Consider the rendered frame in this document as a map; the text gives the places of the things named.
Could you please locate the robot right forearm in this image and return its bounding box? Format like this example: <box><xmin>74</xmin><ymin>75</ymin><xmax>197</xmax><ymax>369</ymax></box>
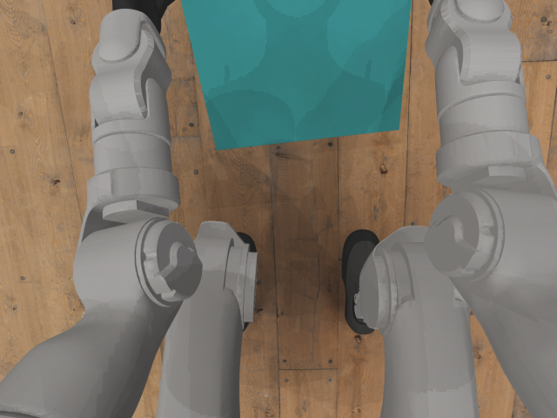
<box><xmin>425</xmin><ymin>0</ymin><xmax>557</xmax><ymax>201</ymax></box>

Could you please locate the right robot upper arm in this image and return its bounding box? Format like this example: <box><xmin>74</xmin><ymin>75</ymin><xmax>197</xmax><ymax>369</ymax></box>
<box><xmin>424</xmin><ymin>187</ymin><xmax>557</xmax><ymax>418</ymax></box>

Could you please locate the robot left hand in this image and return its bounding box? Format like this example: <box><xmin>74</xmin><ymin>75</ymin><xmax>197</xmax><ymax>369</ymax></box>
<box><xmin>112</xmin><ymin>0</ymin><xmax>175</xmax><ymax>34</ymax></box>

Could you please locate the left robot upper arm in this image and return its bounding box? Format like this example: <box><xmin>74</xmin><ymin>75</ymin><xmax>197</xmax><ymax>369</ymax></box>
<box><xmin>0</xmin><ymin>217</ymin><xmax>203</xmax><ymax>418</ymax></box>

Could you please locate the robot left forearm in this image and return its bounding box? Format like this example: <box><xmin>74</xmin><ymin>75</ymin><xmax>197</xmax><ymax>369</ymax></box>
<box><xmin>73</xmin><ymin>9</ymin><xmax>181</xmax><ymax>285</ymax></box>

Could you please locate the carton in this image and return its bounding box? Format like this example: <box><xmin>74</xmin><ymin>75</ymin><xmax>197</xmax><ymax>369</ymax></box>
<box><xmin>181</xmin><ymin>0</ymin><xmax>412</xmax><ymax>151</ymax></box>

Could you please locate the robot right shin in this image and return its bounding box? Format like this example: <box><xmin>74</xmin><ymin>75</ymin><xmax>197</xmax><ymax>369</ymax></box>
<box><xmin>354</xmin><ymin>226</ymin><xmax>469</xmax><ymax>330</ymax></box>

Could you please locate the right robot foot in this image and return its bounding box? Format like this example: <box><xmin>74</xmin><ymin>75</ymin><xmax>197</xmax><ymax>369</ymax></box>
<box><xmin>342</xmin><ymin>229</ymin><xmax>379</xmax><ymax>334</ymax></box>

